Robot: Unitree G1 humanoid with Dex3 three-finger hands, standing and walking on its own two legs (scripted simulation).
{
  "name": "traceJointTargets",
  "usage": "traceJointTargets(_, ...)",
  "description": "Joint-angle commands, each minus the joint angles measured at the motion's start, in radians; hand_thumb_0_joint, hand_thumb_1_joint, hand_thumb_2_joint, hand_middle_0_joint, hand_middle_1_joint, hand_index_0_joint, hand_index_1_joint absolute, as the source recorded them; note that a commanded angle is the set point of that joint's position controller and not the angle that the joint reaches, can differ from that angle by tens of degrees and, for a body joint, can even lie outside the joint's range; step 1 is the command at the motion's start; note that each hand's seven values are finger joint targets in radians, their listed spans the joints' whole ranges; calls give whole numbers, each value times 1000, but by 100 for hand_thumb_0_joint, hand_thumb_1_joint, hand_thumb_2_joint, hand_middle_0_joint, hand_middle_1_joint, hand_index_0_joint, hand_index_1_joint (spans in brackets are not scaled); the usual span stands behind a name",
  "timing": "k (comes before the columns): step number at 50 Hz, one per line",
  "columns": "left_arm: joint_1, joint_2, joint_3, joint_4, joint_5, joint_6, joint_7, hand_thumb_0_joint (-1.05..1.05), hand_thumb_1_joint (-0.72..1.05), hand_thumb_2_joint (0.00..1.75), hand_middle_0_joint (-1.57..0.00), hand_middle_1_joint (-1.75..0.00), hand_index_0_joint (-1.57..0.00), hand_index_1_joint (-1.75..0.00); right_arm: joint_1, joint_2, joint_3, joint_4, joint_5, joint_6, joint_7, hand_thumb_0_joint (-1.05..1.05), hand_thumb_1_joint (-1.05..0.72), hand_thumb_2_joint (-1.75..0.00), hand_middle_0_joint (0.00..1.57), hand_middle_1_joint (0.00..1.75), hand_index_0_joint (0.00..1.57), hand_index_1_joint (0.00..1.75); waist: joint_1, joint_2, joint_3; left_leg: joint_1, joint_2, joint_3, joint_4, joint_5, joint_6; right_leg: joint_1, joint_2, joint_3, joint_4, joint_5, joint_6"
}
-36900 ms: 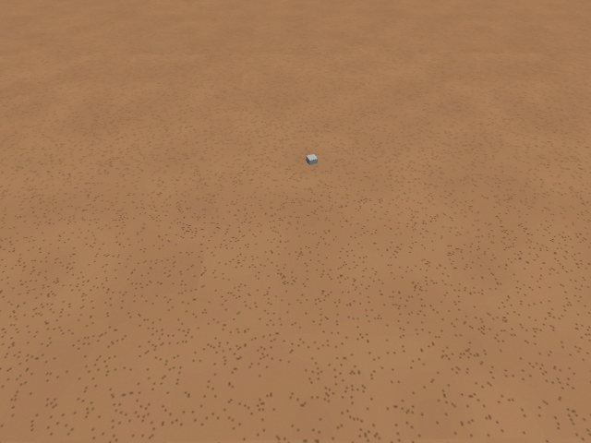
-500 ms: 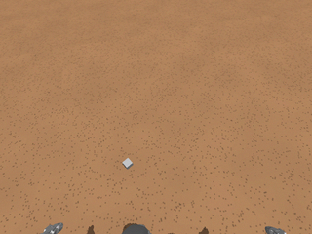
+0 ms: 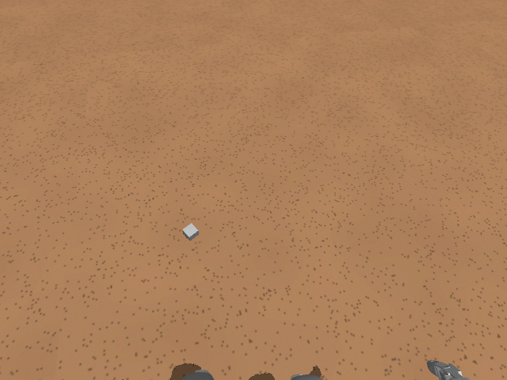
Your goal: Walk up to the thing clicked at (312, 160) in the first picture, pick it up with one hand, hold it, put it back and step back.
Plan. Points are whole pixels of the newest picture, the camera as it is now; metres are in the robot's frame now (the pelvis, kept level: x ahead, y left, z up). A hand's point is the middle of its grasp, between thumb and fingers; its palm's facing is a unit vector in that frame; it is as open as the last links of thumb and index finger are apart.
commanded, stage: step back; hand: left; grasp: from above
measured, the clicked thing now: (190, 231) +0.76 +0.28 -0.74
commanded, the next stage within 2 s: stand in 1.88 s
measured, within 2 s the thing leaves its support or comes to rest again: neither
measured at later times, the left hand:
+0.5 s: hand out of the picture -0.07 +0.24 -0.14, palm faces +0.08 -0.92 -0.39, open 7.4 cm
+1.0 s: hand out of the picture -0.27 +0.22 -0.13, palm faces +0.14 -0.90 -0.42, open 7.4 cm
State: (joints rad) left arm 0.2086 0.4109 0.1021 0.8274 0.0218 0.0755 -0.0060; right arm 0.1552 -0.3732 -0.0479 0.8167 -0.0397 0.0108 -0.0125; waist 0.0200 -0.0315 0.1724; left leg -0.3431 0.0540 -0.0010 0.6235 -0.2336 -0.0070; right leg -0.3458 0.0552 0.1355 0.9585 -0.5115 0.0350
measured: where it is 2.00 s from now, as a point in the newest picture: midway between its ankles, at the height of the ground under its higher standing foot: outside the picture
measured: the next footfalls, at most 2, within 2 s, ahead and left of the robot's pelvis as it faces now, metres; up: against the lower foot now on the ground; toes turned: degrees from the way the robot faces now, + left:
right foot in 0.06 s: +0.00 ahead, -0.15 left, +0.00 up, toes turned +3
left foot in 0.40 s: -0.13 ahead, +0.08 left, +0.00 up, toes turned +3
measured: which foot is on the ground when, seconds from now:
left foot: down 0.00-0.08, up 0.10-0.38, down 0.40-0.72, up 0.74-1.00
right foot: up 0.00-0.04, down 0.06-0.42, up 0.44-0.68, down 0.70-1.00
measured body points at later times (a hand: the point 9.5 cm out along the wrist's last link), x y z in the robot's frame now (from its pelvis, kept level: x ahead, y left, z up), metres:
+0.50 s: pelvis -0.17 -0.04 +0.00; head -0.12 -0.03 +0.44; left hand -0.07 +0.28 -0.12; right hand -0.08 -0.35 -0.12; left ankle -0.17 +0.07 -0.72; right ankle -0.10 -0.16 -0.68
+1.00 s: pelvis -0.30 -0.07 +0.00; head -0.28 -0.08 +0.45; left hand -0.28 +0.26 -0.10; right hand -0.21 -0.38 -0.13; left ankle -0.32 +0.07 -0.72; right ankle -0.25 -0.18 -0.72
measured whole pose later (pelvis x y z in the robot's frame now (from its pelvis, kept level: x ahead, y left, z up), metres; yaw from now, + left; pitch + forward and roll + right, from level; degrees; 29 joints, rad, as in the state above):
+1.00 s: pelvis -0.30 -0.07 +0.00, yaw +7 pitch -2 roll +1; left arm 0.22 0.38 0.07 0.93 0.05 -0.01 -0.01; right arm 0.25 -0.41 -0.06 0.98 -0.04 0.04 0.02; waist 0.04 0.03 0.07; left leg -0.26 -0.02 -0.07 0.69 -0.50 -0.01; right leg -0.30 -0.03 -0.02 0.63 -0.29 -0.02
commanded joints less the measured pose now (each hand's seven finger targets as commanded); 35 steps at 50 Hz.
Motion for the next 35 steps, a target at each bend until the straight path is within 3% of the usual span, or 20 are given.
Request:
traceJointTargets(1,69,134,33,-38,7,-43,5,0,90,90,-20,-30,-20,-30,-11,-306,-85,-79,10,5,-15,0,-90,-90,20,30,20,30,-6,252,-235,118,175,-193,-91,262,186,114,-15,-135,-401,154,-28)
traceJointTargets(2,127,132,33,-9,9,-47,7,0,90,90,-20,-30,-20,-30,-35,-297,-81,-81,16,13,-13,0,-90,-90,20,30,20,30,23,240,-260,88,157,-175,-42,225,156,181,-13,-149,-522,247,-44)
traceJointTargets(3,122,176,44,-12,21,-55,9,0,90,90,-20,-30,-20,-30,-21,-258,-68,-82,22,18,-10,0,-90,-90,20,30,20,30,22,158,-250,-35,100,-166,18,91,103,240,-61,-45,-533,262,-61)
traceJointTargets(4,100,286,71,-35,28,-57,7,0,90,90,-20,-30,-20,-30,-50,-194,-55,-109,34,16,-12,0,-90,-90,20,30,20,30,38,-148,-199,-230,-109,-105,219,-200,29,196,-278,305,-602,257,-162)
traceJointTargets(5,-3,374,83,-72,30,-55,10,0,90,90,-20,-30,-20,-30,-60,-210,-66,-95,31,24,-32,0,-90,-90,20,30,20,30,50,-303,-155,-142,-142,-110,490,-396,0,-80,-472,489,-691,217,-329)
traceJointTargets(6,-62,332,73,-100,23,-63,15,0,90,90,-20,-30,-20,-30,-40,-247,-75,-80,35,30,-30,0,-90,-90,20,30,20,30,13,-206,-113,-104,-118,-207,610,-364,6,-156,-470,445,-696,228,-324)
traceJointTargets(7,-143,283,53,-119,14,-66,23,0,90,90,-20,-30,-20,-30,17,-249,-72,-56,38,29,-29,0,-90,-90,20,30,20,30,-35,-95,-101,-113,-136,-216,633,-290,13,-126,-368,268,-612,326,-267)
traceJointTargets(9,-155,225,49,-110,22,-60,28,0,90,90,-20,-30,-20,-30,58,-216,-55,-30,44,18,-28,0,-90,-90,20,30,20,30,-40,-119,-105,-119,-157,-147,591,-236,5,-54,-267,101,-525,436,-211)
traceJointTargets(15,-26,214,40,-109,23,-51,43,0,90,90,-20,-30,-20,-30,37,-191,-44,-49,19,10,-23,0,-90,-90,20,30,20,30,44,-157,-193,-121,-102,-71,189,-305,-1,258,-307,117,-445,680,-231)
traceJointTargets(18,-82,225,27,-124,2,-35,37,0,90,90,-20,-30,-20,-30,161,-194,-58,9,11,8,-16,0,-90,-90,20,30,20,30,-22,-150,-262,88,-95,14,-152,-90,24,207,-285,87,-361,623,-183)
traceJointTargets(19,-70,197,14,-127,1,-28,34,0,90,90,-20,-30,-20,-30,158,-204,-65,17,7,7,-15,0,-90,-90,20,30,20,30,-23,-95,-254,141,-71,-34,-237,13,36,141,-253,72,-338,513,-141)
traceJointTargets(20,-34,162,3,-125,0,-26,32,0,90,90,-20,-30,-20,-30,126,-268,-84,6,-10,8,-10,0,-90,-90,20,30,20,30,-8,71,-248,223,100,-278,-272,47,101,-49,-161,11,-226,277,-88)
traceJointTargets(21,-119,171,6,-146,-10,-32,44,0,90,90,-20,-30,-20,-30,51,-388,-101,-21,-4,15,6,0,-90,-90,20,30,20,30,-38,324,-201,87,305,-487,-321,156,250,-120,-3,-154,-17,-81,-45)
traceJointTargets(22,-174,193,24,-138,11,-31,52,0,90,90,-20,-30,-20,-30,34,-387,-106,-32,-13,7,6,0,-90,-90,20,30,20,30,-72,278,-163,-29,359,-567,-337,205,323,-76,1,-20,181,-155,-38)
traceJointTargets(24,-91,167,20,-85,-16,-23,45,0,90,90,-20,-30,-20,-30,-38,-286,-68,-34,-10,-1,-10,0,-90,-90,20,30,20,30,3,97,-172,20,219,-311,-228,423,251,-106,47,62,323,-57,-50)
traceJointTargets(26,-28,179,25,-57,-15,-26,41,0,90,90,-20,-30,-20,-30,-73,-264,-61,-47,-4,3,-15,0,-90,-90,20,30,20,30,34,139,-148,20,179,-220,-198,383,223,-92,35,21,296,-2,-47)
traceJointTargets(30,-49,143,9,-57,-1,-51,31,0,90,90,-20,-30,-20,-30,3,-247,-67,-37,-3,14,-7,0,-90,-90,20,30,20,30,-27,206,-192,196,181,-226,-157,309,239,-65,-17,-64,-78,-24,-14)
traceJointTargets(32,-26,139,7,-29,0,-69,28,0,90,90,-20,-30,-20,-30,8,-257,-67,-24,1,22,-4,0,-90,-90,20,30,20,30,-27,217,-224,213,164,-226,-125,206,203,25,-30,-107,-347,47,-28)
traceJointTargets(34,64,134,5,32,14,-88,35,0,90,90,-20,-30,-20,-30,-20,-252,-58,-18,12,37,1,0,-90,-90,20,30,20,30,15,175,-252,111,130,-179,-14,130,154,211,-19,-137,-632,244,-48)
traceJointTargets(35,53,200,25,37,30,-97,38,0,90,90,-20,-30,-20,-30,6,-195,-40,-18,15,37,4,0,-90,-90,20,30,20,30,-1,44,-226,-73,45,-157,83,-68,101,297,-98,53,-624,207,-67)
